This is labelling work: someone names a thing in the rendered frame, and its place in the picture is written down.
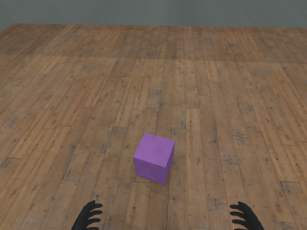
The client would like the robot right hand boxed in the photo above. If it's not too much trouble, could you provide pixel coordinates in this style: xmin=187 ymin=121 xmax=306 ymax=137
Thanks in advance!
xmin=229 ymin=201 xmax=264 ymax=230

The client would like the carton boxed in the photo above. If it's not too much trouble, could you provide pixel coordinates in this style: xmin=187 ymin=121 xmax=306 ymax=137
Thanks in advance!
xmin=132 ymin=132 xmax=176 ymax=185

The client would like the robot left hand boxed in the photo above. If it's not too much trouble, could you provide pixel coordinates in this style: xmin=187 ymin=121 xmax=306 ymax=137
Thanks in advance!
xmin=71 ymin=200 xmax=103 ymax=230

